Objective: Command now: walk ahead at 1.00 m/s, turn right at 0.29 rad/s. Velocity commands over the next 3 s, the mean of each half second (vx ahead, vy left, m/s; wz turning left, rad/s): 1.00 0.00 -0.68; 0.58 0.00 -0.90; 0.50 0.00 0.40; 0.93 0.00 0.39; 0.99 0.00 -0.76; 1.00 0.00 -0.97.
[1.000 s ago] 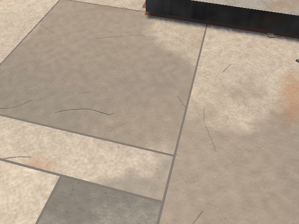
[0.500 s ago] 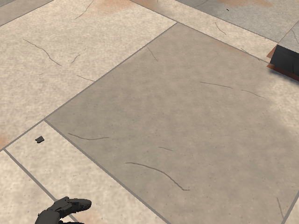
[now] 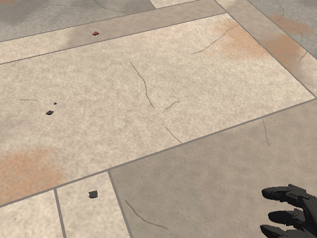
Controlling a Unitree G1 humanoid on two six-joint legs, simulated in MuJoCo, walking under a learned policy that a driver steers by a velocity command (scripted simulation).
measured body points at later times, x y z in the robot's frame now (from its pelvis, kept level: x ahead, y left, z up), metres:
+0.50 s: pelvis +0.46 -0.04 -0.03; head +0.49 -0.05 +0.42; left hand +0.78 +0.09 -0.09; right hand +0.30 -0.28 -0.16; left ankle +0.24 +0.13 -0.72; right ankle +0.62 -0.15 -0.72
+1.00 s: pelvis +0.83 -0.17 -0.02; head +0.85 -0.21 +0.42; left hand +1.12 -0.05 -0.13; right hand +0.80 -0.51 -0.09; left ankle +1.01 -0.21 -0.74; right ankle +0.66 -0.15 -0.63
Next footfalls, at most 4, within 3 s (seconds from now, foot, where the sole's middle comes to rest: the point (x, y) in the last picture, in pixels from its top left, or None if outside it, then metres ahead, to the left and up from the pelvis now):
0.10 left None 0.27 0.12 -0.77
0.52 right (216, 205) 0.65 -0.15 -0.77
0.90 left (235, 138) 1.03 -0.25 -0.77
1.24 right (254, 175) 0.83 -0.33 -0.77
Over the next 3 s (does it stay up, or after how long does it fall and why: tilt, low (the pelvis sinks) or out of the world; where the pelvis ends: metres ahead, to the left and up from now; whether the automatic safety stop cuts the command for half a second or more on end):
stays up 2.06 -0.85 -0.03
